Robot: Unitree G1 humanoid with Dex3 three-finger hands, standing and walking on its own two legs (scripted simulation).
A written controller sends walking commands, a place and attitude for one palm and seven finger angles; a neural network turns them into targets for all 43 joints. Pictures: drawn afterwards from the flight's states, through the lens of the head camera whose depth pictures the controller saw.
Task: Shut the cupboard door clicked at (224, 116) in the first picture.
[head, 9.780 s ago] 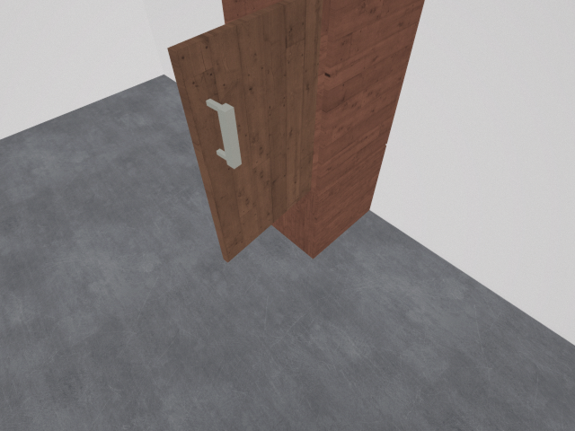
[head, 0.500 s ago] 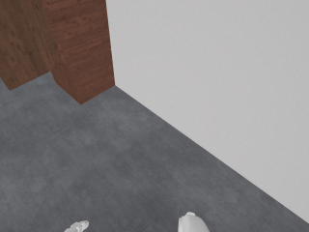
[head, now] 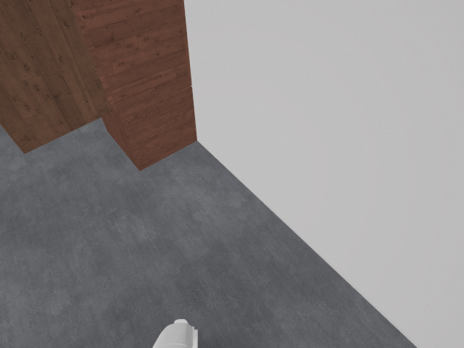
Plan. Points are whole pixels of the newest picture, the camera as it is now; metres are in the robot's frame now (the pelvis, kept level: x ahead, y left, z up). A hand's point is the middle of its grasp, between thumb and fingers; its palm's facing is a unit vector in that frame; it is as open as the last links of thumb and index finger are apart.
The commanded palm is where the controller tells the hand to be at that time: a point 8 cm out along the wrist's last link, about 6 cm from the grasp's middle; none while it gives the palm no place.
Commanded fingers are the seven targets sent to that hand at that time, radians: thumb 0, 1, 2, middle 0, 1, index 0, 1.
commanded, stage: walk to a spot facing it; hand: left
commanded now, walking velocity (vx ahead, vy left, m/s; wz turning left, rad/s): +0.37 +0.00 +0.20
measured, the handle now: out of the picture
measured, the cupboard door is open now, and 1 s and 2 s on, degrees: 95 95 95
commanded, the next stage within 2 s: turn to face it in 0.64 s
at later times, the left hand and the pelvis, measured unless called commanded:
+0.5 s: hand (125, 275) +0.28 +0.25 -0.17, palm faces +0.06 -0.98 -0.17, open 7.3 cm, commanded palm none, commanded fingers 0.00 0.90 0.90 -0.20 -0.30 -0.20 -0.30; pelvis +0.22 +0.06 +0.00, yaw +1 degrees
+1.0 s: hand (176, 192) +0.51 +0.18 -0.16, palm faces +0.08 -0.98 -0.19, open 7.0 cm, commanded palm none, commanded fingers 0.00 0.90 0.90 -0.20 -0.30 -0.20 -0.30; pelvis +0.41 -0.01 +0.00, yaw +5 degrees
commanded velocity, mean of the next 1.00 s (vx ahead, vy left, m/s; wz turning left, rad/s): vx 0.24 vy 0.00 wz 0.13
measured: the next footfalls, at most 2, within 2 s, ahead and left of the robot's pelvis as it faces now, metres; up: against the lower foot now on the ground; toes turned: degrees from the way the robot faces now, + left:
left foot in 0.14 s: +0.23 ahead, +0.13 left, +0.00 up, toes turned +9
right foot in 0.74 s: +0.47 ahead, -0.09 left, +0.00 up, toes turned -8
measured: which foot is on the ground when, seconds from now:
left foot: up 0.00-0.12, down 0.14-0.76, up 0.78-1.00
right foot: down 0.00-0.16, up 0.18-0.72, down 0.74-1.00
